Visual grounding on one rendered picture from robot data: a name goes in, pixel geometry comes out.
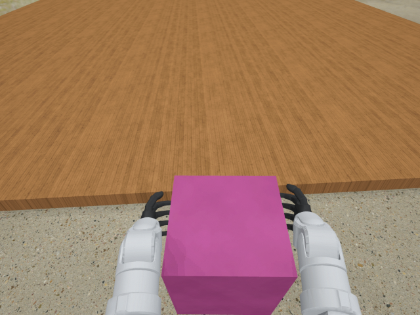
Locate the robot right hand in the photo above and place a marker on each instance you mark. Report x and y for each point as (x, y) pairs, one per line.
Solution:
(299, 200)

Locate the right robot forearm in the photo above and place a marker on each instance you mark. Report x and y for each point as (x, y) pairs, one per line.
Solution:
(325, 285)

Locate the left robot forearm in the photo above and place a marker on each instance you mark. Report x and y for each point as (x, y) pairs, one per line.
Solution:
(138, 270)

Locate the robot left hand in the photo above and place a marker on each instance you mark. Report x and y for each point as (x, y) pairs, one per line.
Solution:
(152, 206)

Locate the carton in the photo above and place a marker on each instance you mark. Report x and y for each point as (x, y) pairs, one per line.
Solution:
(227, 250)

